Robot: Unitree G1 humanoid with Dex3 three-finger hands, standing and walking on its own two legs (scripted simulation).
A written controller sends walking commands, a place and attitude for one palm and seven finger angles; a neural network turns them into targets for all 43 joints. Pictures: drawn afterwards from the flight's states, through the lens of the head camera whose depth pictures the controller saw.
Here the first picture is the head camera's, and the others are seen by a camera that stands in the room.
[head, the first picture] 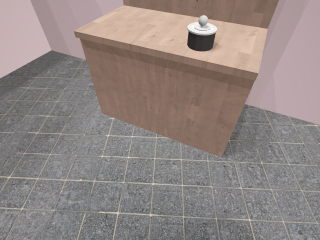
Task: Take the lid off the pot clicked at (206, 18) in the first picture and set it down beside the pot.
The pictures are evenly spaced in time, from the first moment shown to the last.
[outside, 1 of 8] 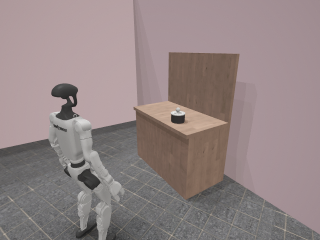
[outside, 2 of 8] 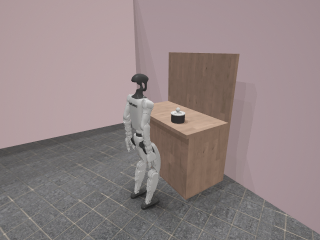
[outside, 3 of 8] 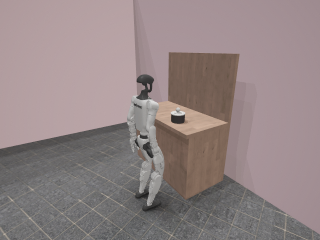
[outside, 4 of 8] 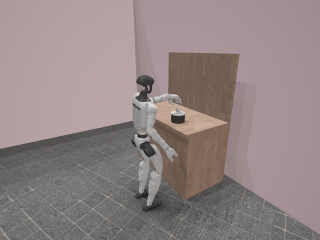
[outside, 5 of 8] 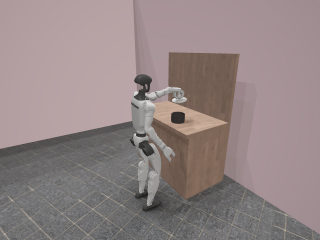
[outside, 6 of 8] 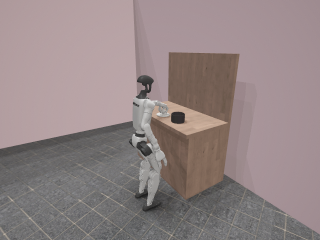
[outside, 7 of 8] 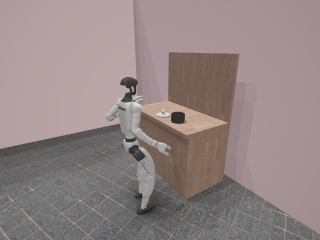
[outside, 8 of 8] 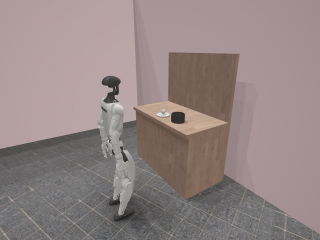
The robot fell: no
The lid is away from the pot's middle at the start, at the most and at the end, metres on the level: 0.00 0.25 0.25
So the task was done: yes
